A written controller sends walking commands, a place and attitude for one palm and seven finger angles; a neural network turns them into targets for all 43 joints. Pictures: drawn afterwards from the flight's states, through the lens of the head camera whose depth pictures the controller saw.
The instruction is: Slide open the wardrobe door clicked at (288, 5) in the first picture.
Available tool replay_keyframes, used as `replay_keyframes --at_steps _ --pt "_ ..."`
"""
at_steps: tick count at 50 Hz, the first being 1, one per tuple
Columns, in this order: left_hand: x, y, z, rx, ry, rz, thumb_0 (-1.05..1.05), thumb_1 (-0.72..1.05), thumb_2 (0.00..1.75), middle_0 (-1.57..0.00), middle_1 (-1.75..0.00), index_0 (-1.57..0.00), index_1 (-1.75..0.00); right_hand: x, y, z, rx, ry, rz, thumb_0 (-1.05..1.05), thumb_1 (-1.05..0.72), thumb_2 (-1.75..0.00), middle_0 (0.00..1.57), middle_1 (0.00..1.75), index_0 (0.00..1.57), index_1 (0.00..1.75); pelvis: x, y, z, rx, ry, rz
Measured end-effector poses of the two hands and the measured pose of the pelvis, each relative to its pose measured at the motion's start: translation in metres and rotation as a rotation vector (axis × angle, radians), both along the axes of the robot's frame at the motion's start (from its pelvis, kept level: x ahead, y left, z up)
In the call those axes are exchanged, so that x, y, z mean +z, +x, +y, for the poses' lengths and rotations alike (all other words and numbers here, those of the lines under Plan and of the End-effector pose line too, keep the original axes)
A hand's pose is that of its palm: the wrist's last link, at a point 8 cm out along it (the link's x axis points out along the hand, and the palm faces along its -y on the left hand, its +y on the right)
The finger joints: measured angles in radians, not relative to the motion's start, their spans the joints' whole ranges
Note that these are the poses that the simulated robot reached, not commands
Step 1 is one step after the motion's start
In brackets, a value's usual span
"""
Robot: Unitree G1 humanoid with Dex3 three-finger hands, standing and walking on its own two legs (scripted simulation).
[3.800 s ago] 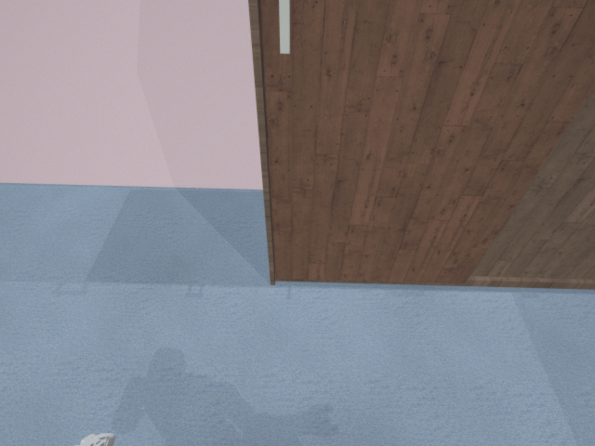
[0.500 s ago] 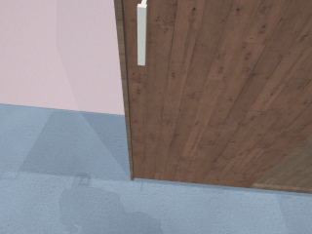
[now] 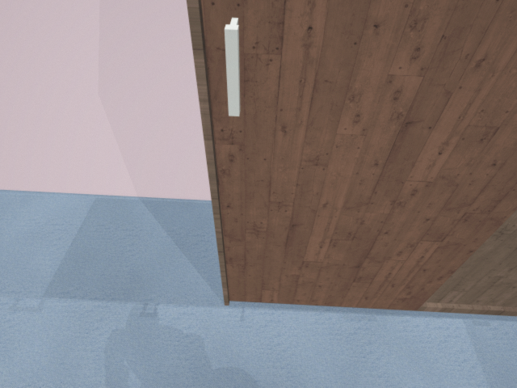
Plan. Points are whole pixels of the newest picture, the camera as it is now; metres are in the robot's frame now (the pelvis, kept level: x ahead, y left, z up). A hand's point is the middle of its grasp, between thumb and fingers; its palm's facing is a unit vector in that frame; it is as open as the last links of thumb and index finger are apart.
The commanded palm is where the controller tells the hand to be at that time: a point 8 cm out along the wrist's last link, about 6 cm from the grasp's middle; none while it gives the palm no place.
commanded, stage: come to a stop and stand still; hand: left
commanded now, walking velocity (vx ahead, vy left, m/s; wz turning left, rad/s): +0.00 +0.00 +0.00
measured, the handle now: (234, 68) +0.54 +0.08 +0.24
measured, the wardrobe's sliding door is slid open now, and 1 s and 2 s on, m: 0.00 0.00 0.00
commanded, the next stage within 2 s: look again from close up in 0.48 s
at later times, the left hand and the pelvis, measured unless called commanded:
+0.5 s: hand out of the picture -0.01 +0.17 -0.18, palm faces +0.04 -0.98 -0.21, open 7.4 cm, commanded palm none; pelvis -0.02 -0.01 -0.01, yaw +1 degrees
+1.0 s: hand out of the picture -0.02 +0.15 -0.18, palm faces +0.04 -0.98 -0.18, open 7.4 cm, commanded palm none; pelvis -0.02 -0.02 +0.00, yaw +1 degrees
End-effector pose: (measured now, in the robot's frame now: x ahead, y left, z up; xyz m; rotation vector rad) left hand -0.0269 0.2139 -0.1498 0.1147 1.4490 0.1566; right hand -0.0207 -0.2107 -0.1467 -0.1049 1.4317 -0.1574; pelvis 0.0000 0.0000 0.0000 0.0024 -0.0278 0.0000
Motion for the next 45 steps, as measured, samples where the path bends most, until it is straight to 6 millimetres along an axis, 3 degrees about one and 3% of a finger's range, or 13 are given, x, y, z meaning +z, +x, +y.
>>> replay_keyframes --at_steps 5,10,25,35,45 --pt "0.000 -0.009 -0.006 -0.003 0.002 0.017 0.00 0.90 0.90 -0.20 -0.30 -0.20 -0.30 -0.002 -0.008 0.001 -0.002 0.013 0.016 0.01 -0.91 -0.90 0.20 0.29 0.20 0.30 -0.001 -0.002 -0.003 0.001 -0.003 0.005" --pt "-0.002 -0.012 -0.007 -0.020 0.013 -0.008 0.00 0.90 0.90 -0.20 -0.30 -0.20 -0.30 -0.007 0.002 -0.002 0.027 0.017 -0.053 0.01 -0.91 -0.90 0.20 0.29 0.20 0.30 -0.007 -0.009 -0.003 0.016 -0.006 -0.004" --pt "0.004 0.010 0.000 -0.021 0.047 -0.144 0.00 0.90 0.90 -0.20 -0.30 -0.20 -0.30 -0.002 0.028 -0.029 0.067 -0.021 -0.172 0.01 -0.92 -0.90 0.20 0.29 0.20 0.30 -0.007 -0.017 -0.012 0.021 0.004 -0.009" --pt "0.003 0.011 -0.005 -0.025 0.037 -0.138 0.00 0.90 0.90 -0.20 -0.30 -0.20 -0.30 0.002 0.016 -0.038 0.070 -0.033 -0.124 0.01 -0.91 -0.90 0.20 0.29 0.19 0.30 -0.005 -0.019 -0.019 0.022 0.001 -0.007" --pt "0.001 0.006 -0.012 -0.018 0.016 -0.103 0.00 0.90 0.90 -0.20 -0.30 -0.20 -0.30 0.002 0.000 -0.033 0.057 -0.023 -0.056 0.01 -0.91 -0.90 0.20 0.29 0.19 0.30 -0.003 -0.017 -0.020 0.022 -0.002 -0.003"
